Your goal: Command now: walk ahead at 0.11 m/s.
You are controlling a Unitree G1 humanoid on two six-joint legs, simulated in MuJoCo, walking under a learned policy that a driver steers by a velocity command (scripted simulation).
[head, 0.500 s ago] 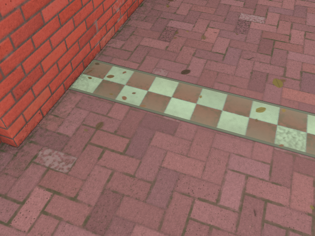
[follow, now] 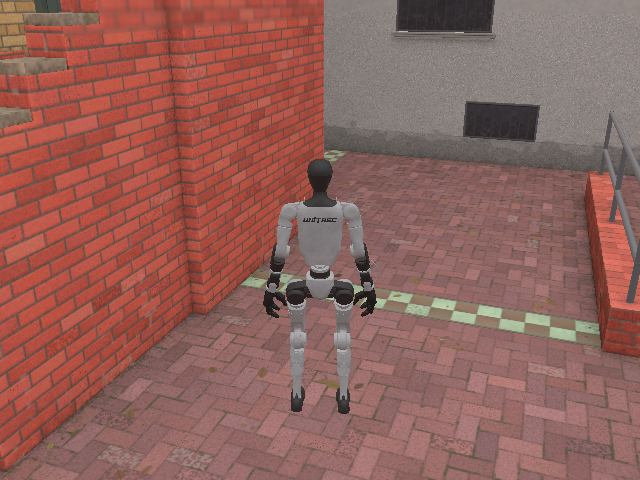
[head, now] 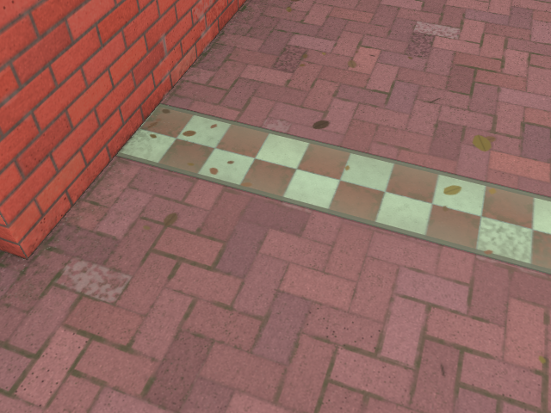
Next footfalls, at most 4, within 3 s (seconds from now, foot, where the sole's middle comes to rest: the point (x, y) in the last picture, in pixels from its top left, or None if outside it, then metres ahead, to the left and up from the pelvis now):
0.68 right None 0.44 -0.11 -0.77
1.22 left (239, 326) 0.74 0.13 -0.77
1.78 right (339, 250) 1.00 -0.16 -0.77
2.28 left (317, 169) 1.35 -0.11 -0.77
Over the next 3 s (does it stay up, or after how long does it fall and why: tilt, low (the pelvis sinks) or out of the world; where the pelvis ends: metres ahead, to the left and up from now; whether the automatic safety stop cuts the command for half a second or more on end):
stays up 1.35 -0.37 0.00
